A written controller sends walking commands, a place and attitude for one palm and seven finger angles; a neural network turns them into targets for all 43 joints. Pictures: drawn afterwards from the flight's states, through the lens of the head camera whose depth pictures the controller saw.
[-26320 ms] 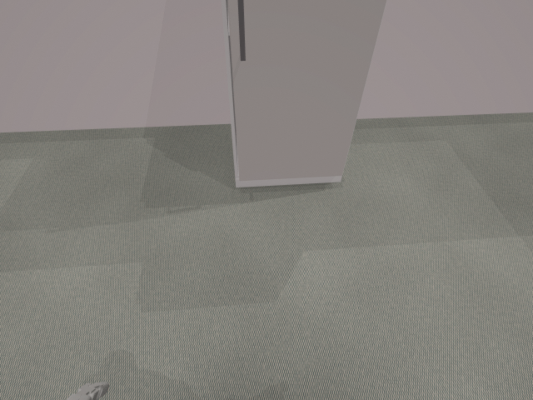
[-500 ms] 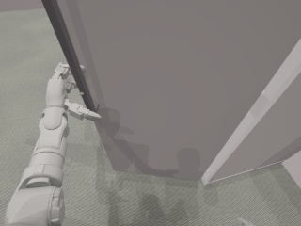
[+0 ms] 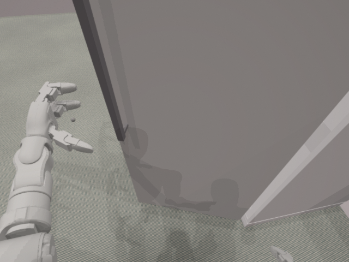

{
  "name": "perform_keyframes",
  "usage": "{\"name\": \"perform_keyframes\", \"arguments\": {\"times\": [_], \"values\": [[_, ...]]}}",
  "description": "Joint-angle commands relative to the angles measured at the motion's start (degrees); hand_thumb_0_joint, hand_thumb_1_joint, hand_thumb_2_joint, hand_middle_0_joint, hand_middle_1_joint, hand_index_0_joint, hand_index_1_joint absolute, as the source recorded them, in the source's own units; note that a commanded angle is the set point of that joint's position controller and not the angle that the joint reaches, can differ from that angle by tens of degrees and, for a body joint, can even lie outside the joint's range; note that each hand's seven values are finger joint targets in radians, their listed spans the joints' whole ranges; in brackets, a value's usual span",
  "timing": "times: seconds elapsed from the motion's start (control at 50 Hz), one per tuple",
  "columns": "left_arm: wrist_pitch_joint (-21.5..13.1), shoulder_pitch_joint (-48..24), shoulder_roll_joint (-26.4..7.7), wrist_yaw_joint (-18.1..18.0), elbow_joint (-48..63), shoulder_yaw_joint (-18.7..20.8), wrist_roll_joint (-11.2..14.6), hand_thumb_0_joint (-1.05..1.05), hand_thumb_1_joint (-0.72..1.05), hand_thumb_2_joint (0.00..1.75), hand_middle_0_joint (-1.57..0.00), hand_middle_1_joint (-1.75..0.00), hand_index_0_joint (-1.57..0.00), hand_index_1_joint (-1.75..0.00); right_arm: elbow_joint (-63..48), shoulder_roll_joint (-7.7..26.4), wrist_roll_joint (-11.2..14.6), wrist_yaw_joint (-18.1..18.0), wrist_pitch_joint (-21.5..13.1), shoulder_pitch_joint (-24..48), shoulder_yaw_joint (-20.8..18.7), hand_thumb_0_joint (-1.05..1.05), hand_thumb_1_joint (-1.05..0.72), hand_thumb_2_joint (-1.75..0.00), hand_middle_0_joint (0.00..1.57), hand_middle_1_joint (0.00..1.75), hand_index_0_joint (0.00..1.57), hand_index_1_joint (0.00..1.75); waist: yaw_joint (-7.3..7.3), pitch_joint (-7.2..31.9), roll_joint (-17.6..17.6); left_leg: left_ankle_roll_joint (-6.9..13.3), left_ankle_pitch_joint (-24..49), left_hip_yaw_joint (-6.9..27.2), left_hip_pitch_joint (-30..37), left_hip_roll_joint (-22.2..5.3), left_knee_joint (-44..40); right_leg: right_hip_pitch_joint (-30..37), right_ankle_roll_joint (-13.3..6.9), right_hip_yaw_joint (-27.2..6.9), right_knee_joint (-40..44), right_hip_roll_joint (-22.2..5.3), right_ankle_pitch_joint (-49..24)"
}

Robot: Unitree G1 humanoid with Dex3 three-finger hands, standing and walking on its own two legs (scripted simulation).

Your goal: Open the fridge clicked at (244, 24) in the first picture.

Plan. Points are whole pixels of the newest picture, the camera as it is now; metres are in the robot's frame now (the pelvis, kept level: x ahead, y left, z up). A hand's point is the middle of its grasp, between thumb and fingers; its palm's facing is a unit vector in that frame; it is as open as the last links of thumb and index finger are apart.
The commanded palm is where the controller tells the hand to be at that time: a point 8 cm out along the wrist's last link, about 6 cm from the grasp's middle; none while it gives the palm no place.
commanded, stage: slip the hand off the handle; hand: left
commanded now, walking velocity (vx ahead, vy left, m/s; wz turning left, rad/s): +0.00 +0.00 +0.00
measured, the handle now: (104, 62) +0.46 +0.18 +0.22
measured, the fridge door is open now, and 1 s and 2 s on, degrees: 68 68 68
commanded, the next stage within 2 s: draw the hand back to the body in 0.68 s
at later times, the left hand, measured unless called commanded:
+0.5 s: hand (61, 150) +0.30 +0.25 +0.12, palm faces +0.18 -0.97 -0.17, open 14.7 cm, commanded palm +0.26 +0.28 +0.13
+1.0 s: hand (55, 159) +0.27 +0.24 +0.14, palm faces +0.11 -0.99 -0.03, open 14.7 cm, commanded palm +0.23 +0.28 +0.14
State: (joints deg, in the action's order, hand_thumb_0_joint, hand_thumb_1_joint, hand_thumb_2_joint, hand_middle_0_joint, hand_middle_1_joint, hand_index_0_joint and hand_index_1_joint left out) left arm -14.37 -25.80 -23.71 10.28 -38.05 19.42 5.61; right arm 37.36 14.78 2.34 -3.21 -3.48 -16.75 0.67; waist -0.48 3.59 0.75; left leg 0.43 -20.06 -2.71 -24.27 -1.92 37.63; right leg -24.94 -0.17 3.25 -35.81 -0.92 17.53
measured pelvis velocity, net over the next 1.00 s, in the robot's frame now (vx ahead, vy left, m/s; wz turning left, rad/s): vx -0.01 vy -0.01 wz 0.02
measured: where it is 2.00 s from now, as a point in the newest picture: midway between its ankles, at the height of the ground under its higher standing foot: outside the picture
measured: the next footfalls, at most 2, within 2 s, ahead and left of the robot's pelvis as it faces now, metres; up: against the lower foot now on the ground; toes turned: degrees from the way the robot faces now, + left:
none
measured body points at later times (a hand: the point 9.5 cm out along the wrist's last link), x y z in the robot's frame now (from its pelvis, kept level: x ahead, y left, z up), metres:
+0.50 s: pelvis -0.02 +0.00 +0.00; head -0.01 +0.00 +0.45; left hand +0.29 +0.30 +0.13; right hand +0.14 -0.24 -0.09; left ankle -0.01 +0.11 -0.72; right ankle +0.00 -0.12 -0.72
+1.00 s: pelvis -0.01 -0.01 +0.01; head -0.02 -0.03 +0.46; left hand +0.26 +0.29 +0.15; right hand +0.17 -0.24 -0.07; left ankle -0.01 +0.11 -0.72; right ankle +0.00 -0.12 -0.72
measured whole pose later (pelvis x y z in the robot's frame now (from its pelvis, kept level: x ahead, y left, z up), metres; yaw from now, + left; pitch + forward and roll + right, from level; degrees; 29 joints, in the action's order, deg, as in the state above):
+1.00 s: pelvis -0.01 -0.01 +0.01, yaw +1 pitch +0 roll +0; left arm 0.6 -3.2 -20.0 17.8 -9.9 19.2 18.1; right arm 36.3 15.1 3.7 -7.5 -13.4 -14.1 3.4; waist 2.5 3.0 2.9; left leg -0.6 -18.3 -1.1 -16.1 -2.0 34.3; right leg -16.4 -1.1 4.8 -33.0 -0.6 16.6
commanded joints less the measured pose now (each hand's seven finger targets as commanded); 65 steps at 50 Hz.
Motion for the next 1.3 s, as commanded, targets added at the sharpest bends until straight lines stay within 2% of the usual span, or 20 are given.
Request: {"name": "perform_keyframes", "arguments": {"times": [0.0, 0.08, 0.16, 0.22, 0.28, 0.36, 0.4, 0.5, 0.56, 0.64, 0.68, 0.78, 0.8, 0.84, 0.88, 0.94, 1.06, 1.14, 1.18, 1.28], "values": [[-4.57, -19.61, -12.9, 1.39, 16.07, 1.63, 1.43, 0.0, -0.55, 0.2, -0.25, -1.15, -0.25, -1.15, -7.0, 8.3, -0.3, -0.83, -2.89, -0.77, -3.32, 0.0, -0.9, -0.9, 0.2, 0.3, 0.2, 0.3, 0.12, 19.59, 4.5, 1.05, 23.23, 2.03, 10.06, 1.56, -3.13, 7.82, -1.41, -1.62, 2.08, 1.6, -20.54], [-3.9, -11.88, -9.73, 2.18, 19.78, -0.07, 3.25, 0.0, -0.55, 0.2, -0.25, -1.15, -0.25, -1.15, -8.06, 8.35, -0.14, -0.35, -3.59, -0.02, -3.26, 0.0, -0.9, -0.9, 0.2, 0.3, 0.2, 0.3, 0.98, 19.27, 4.36, 0.45, 26.29, 2.83, 11.04, 0.93, -3.08, 7.2, -1.42, -0.87, 1.81, 1.83, -19.75], [-1.83, -7.57, -12.15, 0.4, 21.37, 3.41, 3.76, 0.0, -0.55, 0.2, -0.25, -1.15, -0.25, -1.15, -8.75, 8.82, 0.01, -0.52, -3.77, 1.44, -3.18, 0.0, -0.9, -0.9, 0.2, 0.3, 0.2, 0.3, 1.57, 13.67, -1.19, 0.75, 18.82, 2.62, 6.2, 1.06, -4.79, 7.86, -1.25, -0.5, 2.75, 1.67, -16.32], [-1.41, -5.2, -12.38, -1.21, 25.68, 4.23, 3.13, 0.0, -0.55, 0.2, -0.25, -1.15, -0.25, -1.15, -9.97, 8.1, -0.09, -0.49, -4.24, 3.11, -2.74, 0.0, -0.9, -0.9, 0.2, 0.3, 0.2, 0.3, 2.48, 13.12, 1.26, 0.79, 15.76, 2.36, 5.71, 1.53, -5.69, 8.17, -1.36, -0.84, 2.96, 1.52, -13.6], [-2.54, -5.82, -11.14, -2.35, 31.27, 2.33, 2.17, 0.0, -0.55, 0.2, -0.25, -1.15, -0.25, -1.15, -10.19, 7.49, -0.35, -0.58, -5.07, 4.19, -2.32, 0.0, -0.9, -0.9, 0.2, 0.3, 0.2, 0.3, 1.9, 13.33, 4.46, 0.74, 14.87, 2.66, 7.3, 1.36, -5.86, 7.27, -1.47, -0.88, 2.96, 1.65, -11.68], [-2.9, -4.51, -10.76, -1.9, 31.82, 2.17, 3.08, 0.0, -0.55, 0.2, -0.25, -1.15, -0.25, -1.15, -9.45, 7.8, -0.39, -1.39, -6.17, 4.79, -2.16, 0.0, -0.9, -0.9, 0.2, 0.3, 0.2, 0.3, 1.3, 12.34, 1.95, 0.98, 10.35, 2.9, 7.16, 1.26, -6.05, 6.69, -1.35, -1.19, 4.17, 1.83, -7.77], [-2.32, -4.76, -8.1, -0.88, 31.93, -0.6, 3.5, 0.0, -0.55, 0.2, -0.25, -1.15, -0.25, -1.15, -9.39, 7.37, -0.01, -1.74, -6.81, 5.71, -1.82, 0.0, -0.9, -0.9, 0.2, 0.3, 0.2, 0.3, 0.75, 11.04, 3.29, 0.82, 8.49, 2.95, 7.34, 1.46, -6.55, 5.8, -1.26, -1.09, 4.57, 1.63, -6.35], [0.19, 3.13, -6.44, 0.38, 33.75, -1.79, 4.39, 0.0, -0.55, 0.2, -0.25, -1.15, -0.25, -1.15, -10.11, 7.25, 0.33, -1.84, -8.09, 6.66, -1.46, 0.0, -0.9, -0.9, 0.2, 0.3, 0.2, 0.3, 2.11, 9.8, 3.14, 0.7, 7.6, 3.2, 6.74, 1.61, -7.22, 6.69, -1.31, -0.76, 4.96, 1.32, -5.77], [1.41, 4.97, -8.27, -0.23, 33.96, 0.68, 4.81, 0.0, -0.55, 0.2, -0.25, -1.15, -0.25, -1.15, -10.09, 7.47, 0.19, -2.15, -8.51, 7.01, -1.37, 0.0, -0.9, -0.9, 0.2, 0.3, 0.2, 0.3, 2.4, 7.7, -0.61, 0.99, 5.84, 3.13, 5.48, 1.6, -7.4, 6.87, -0.99, -1.02, 5.98, 1.21, -3.94], [0.34, 9.92, -6.71, -1.18, 42.56, 0.44, 4.73, 0.0, -0.55, 0.2, -0.25, -1.15, -0.25, -1.15, -11.29, 6.46, -0.17, -1.7, -9.68, 8.04, -1.26, 0.0, -0.9, -0.9, 0.2, 0.3, 0.2, 0.3, 3.71, 10.94, 2.81, 0.77, 10.37, 2.68, 7.95, 1.98, -7.1, 9.19, -1.17, -0.89, 4.85, 1.23, -8.35], [0.02, 12.45, -8.12, -1.63, 43.81, 1.88, 4.72, 0.0, -0.55, 0.2, -0.25, -1.15, -0.25, -1.15, -11.0, 6.62, -0.41, -1.56, -9.91, 7.79, -1.21, 0.0, -0.9, -0.9, 0.2, 0.3, 0.2, 0.3, 3.55, 10.98, 1.77, 0.95, 11.72, 2.34, 7.4, 1.93, -6.5, 9.96, -0.92, -1.2, 4.76, 1.1, -10.35], [0.81, 5.51, -9.37, -1.36, 40.17, 1.91, 4.63, 0.0, -0.55, 0.2, -0.25, -1.15, -0.25, -1.15, -9.19, 6.87, -0.15, -2.7, -10.04, 8.24, -0.82, 0.0, -0.9, -0.9, 0.2, 0.3, 0.2, 0.3, 1.23, 4.99, -0.09, 1.17, 4.92, 2.17, 4.62, 2.04, -6.77, 6.88, -0.31, -2.36, 7.27, 0.69, -2.35], [5.34, 3.48, -3.82, 4.13, 34.9, 3.61, 17.11, 0.0, -0.55, 0.2, -0.25, -1.15, -0.25, -1.15, -9.03, 7.27, 1.47, -4.04, -10.99, 9.62, 0.09, 0.0, -0.9, -0.9, 0.2, 0.3, 0.2, 0.3, 0.98, 8.52, -0.79, 1.02, 3.55, 2.02, 6.46, 2.39, -7.46, 12.79, -0.81, -4.03, 9.72, 0.03, -2.26], [8.74, -1.74, -10.36, 9.21, 39.45, 6.36, 18.62, 0.0, -0.55, 0.2, -0.25, -1.15, -0.25, -1.15, -9.33, 7.14, 1.87, -6.01, -12.27, 11.13, 0.63, 0.0, -0.9, -0.9, 0.2, 0.3, 0.2, 0.3, 2.32, 11.86, 4.41, 1.1, 5.4, 2.16, 8.7, 2.55, -7.49, 16.31, -0.88, -4.82, 9.96, -0.62, -4.21], [10.8, 2.76, -10.29, 10.09, 41.37, 4.56, 15.78, 0.0, -0.55, 0.2, -0.25, -1.15, -0.25, -1.15, -10.02, 6.55, 1.48, -6.2, -13.28, 10.13, 0.81, 0.0, -0.9, -0.9, 0.2, 0.3, 0.2, 0.3, 3.02, 12.51, 5.39, 1.47, 10.2, 2.62, 10.33, 2.09, -8.3, 15.45, -0.78, -3.03, 8.41, -0.33, -10.34], [11.67, 9.73, -7.37, 8.05, 42.98, 1.76, 12.42, 0.0, -0.55, 0.2, -0.25, -1.15, -0.25, -1.15, -10.66, 6.2, 0.95, -4.8, -14.24, 8.61, 0.52, 0.0, -0.9, -0.9, 0.2, 0.3, 0.2, 0.3, 3.55, 8.65, 4.06, 1.33, 13.83, 3.11, 10.72, 1.86, -9.05, 12.98, -0.84, -0.97, 7.38, 0.47, -13.77], [15.5, 21.56, -9.5, 7.77, 41.15, 10.35, 16.55, 0.0, -0.55, 0.2, -0.25, -1.15, -0.25, -1.15, -11.62, 7.15, 1.14, -3.5, -13.47, 9.07, -0.17, 0.0, -0.9, -0.9, 0.2, 0.3, 0.2, 0.3, 5.78, 6.91, -5.9, 1.22, 14.37, 1.99, 7.99, 1.88, -8.64, 15.62, -0.03, -1.52, 8.17, 0.06, -15.41], [16.0, 19.18, -9.16, 7.16, 52.44, 8.55, 14.63, 0.0, -0.55, 0.2, -0.25, -1.15, -0.25, -1.15, -13.12, 6.14, 1.16, -3.06, -13.16, 9.84, -0.06, 0.0, -0.9, -0.9, 0.2, 0.3, 0.2, 0.3, 5.3, 9.0, 4.0, 1.22, 17.95, 1.27, 11.66, 2.19, -8.77, 15.51, -0.41, -1.35, 7.4, 0.15, -19.16], [14.91, 17.54, -8.6, 6.41, 57.74, 7.0, 13.91, 0.0, -0.55, 0.2, -0.25, -1.15, -0.25, -1.15, -12.95, 5.89, 0.95, -3.09, -13.72, 9.71, -0.06, 0.0, -0.9, -0.9, 0.2, 0.3, 0.2, 0.3, 4.37, 9.26, 6.53, 1.33, 18.55, 1.41, 13.39, 2.01, -8.5, 15.04, -0.48, -1.41, 7.55, 0.48, -19.44], [13.72, 19.71, -8.11, 7.25, 56.08, 7.17, 15.28, 0.0, -0.37, 0.29, -0.24, -1.04, -0.24, -1.04, -10.8, 6.44, 0.91, -4.36, -14.63, 8.81, 0.3, 0.0, -0.9, -0.9, 0.2, 0.3, 0.2, 0.3, 3.32, 5.79, 1.87, 1.45, 14.89, 2.45, 12.98, 1.81, -9.31, 13.83, -0.24, -0.98, 9.34, 1.03, -15.39]]}}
